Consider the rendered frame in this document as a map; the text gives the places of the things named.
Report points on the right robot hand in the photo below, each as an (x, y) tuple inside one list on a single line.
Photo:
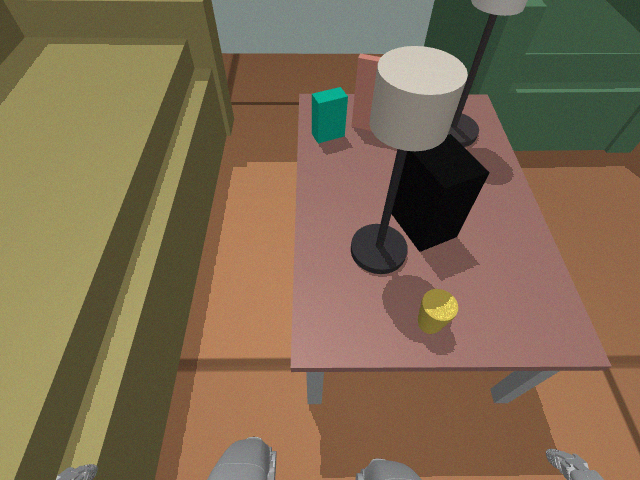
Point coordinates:
[(573, 467)]

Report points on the left robot hand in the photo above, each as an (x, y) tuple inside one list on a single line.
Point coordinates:
[(85, 472)]

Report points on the coffee table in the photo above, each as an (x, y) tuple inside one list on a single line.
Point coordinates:
[(518, 308)]

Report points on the desk lamp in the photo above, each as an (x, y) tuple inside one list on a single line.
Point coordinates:
[(463, 128), (417, 91)]

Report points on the sofa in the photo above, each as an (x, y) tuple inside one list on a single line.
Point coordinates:
[(113, 121)]

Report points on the armchair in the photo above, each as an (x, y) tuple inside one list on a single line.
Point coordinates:
[(561, 75)]

